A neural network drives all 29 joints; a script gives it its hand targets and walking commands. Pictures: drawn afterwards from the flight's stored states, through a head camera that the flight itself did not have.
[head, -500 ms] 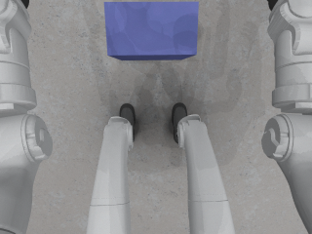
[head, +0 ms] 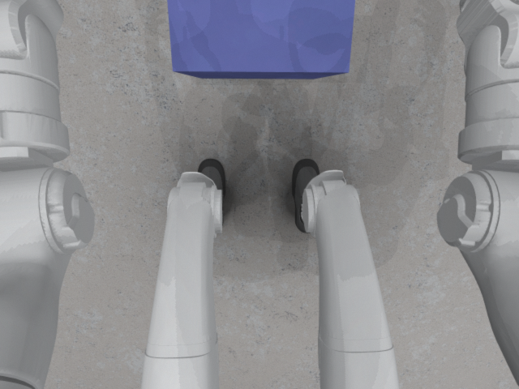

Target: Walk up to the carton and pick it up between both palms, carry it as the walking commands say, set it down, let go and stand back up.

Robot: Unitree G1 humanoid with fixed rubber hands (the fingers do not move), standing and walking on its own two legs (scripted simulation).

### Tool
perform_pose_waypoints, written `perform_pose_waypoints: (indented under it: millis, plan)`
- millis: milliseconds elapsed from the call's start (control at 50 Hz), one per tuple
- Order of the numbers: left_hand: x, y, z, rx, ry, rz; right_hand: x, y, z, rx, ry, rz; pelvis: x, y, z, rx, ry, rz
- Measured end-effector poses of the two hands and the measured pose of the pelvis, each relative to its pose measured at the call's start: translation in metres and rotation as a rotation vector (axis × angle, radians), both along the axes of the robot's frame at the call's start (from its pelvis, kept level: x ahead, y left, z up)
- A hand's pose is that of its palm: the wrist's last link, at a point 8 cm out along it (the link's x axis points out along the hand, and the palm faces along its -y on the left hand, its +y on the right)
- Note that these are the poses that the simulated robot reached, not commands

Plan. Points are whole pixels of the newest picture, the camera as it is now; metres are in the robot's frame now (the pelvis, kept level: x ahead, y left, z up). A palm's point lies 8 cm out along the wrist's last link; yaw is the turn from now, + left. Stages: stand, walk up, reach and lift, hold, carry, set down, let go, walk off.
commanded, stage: reach and lift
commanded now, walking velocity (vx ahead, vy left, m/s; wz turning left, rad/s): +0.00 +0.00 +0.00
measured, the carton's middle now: (259, 35) +0.52 +0.00 -0.46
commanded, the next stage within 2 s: none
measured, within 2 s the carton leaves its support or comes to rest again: neither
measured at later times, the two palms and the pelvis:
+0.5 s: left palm out of the picture +0.55 +0.22 -0.30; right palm out of the picture +0.54 -0.21 -0.31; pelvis -0.02 +0.00 -0.15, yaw +0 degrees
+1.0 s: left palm (137, 14) +0.55 +0.21 -0.42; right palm (374, 20) +0.54 -0.21 -0.42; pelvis +0.00 +0.00 -0.24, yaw +0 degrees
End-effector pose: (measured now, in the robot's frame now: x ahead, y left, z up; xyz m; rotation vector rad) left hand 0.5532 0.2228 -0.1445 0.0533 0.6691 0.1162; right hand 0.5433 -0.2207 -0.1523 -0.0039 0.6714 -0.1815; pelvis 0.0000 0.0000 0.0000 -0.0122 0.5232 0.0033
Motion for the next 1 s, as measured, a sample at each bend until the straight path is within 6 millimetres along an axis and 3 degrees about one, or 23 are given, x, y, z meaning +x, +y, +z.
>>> perform_pose_waypoints:
  millis: [180,320,780,920,1000]
  plan:
    - [0.002,-0.009,-0.062,0.01,-0.015,0.017,-0.002,-0.003,-0.06,-0.012,-0.001,-0.006,-0.017,0.0,-0.071,0.002,0.016,-0.008]
    - [0.001,-0.003,-0.103,0.019,-0.005,0.026,0.0,0.0,-0.103,-0.002,0.008,0.002,-0.025,-0.002,-0.112,0.001,0.039,-0.01]
    - [-0.008,-0.015,-0.244,0.019,0.033,0.007,-0.008,0.012,-0.241,-0.014,0.039,-0.008,-0.011,0.001,-0.218,-0.004,0.036,-0.007]
    - [-0.006,-0.011,-0.267,0.031,0.024,0.007,-0.005,0.01,-0.267,-0.012,0.033,-0.006,-0.006,0.002,-0.24,-0.002,0.043,-0.01]
    - [-0.006,-0.008,-0.272,0.025,0.024,0.014,-0.005,0.011,-0.273,-0.012,0.027,0.0,-0.003,0.002,-0.245,0.003,0.04,-0.008]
